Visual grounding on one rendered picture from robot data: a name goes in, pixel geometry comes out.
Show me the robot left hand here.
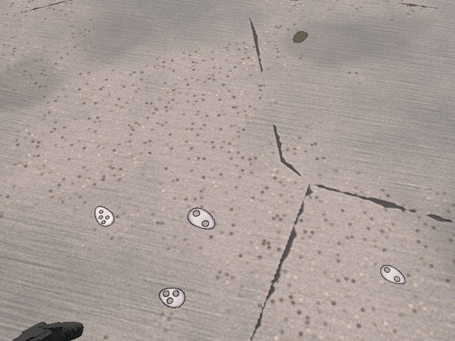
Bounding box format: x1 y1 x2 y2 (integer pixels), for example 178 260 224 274
12 322 84 341

